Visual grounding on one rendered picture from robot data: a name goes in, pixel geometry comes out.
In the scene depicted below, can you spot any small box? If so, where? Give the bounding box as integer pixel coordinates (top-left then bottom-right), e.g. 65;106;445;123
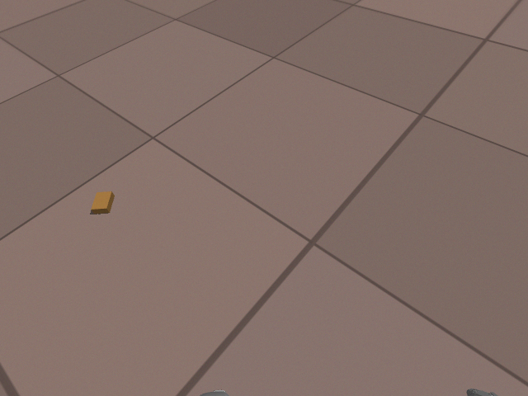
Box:
91;191;115;214

